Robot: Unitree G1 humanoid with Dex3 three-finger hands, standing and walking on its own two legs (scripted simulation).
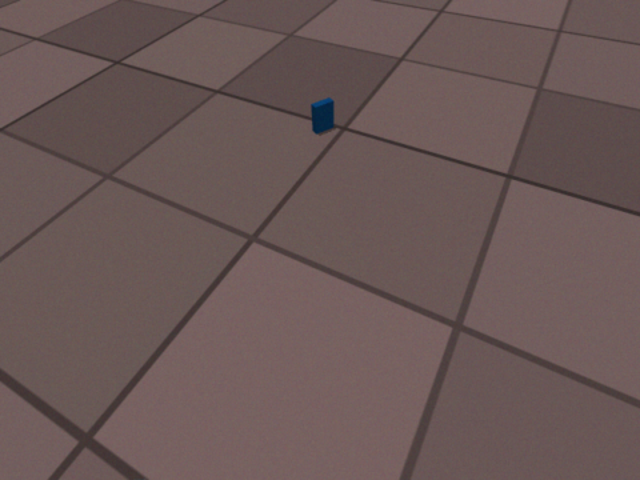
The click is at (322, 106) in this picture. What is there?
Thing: carton on end
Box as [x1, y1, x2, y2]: [311, 97, 333, 133]
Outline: 329,97 311,104 313,131 316,133 333,127 333,101
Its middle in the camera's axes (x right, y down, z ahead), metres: +0.01 -0.61 +2.05
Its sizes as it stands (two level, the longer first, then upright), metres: 0.110 0.039 0.160
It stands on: the floor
